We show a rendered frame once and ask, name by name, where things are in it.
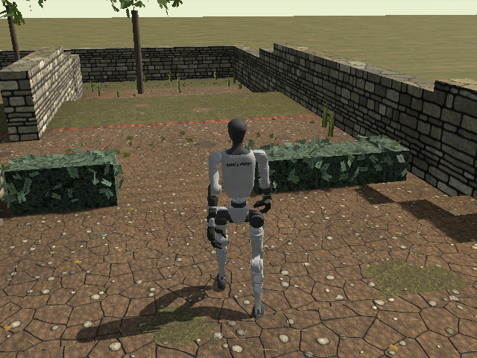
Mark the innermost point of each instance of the robot left hand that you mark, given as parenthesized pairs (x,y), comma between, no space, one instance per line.
(211,236)

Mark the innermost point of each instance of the humanoid robot torso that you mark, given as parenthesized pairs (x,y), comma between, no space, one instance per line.
(238,175)

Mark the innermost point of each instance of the robot left upper arm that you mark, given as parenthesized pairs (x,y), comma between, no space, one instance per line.
(213,161)

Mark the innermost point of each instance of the robot right hand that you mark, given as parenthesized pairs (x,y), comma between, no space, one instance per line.
(262,203)

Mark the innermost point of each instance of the robot right upper arm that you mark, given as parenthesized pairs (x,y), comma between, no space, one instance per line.
(262,160)

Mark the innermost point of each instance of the right robot forearm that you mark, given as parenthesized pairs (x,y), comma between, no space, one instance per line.
(266,194)

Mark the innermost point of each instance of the left robot forearm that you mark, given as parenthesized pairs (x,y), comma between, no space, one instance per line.
(212,208)

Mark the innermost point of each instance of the robot left foot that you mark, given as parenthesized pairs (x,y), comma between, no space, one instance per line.
(221,282)

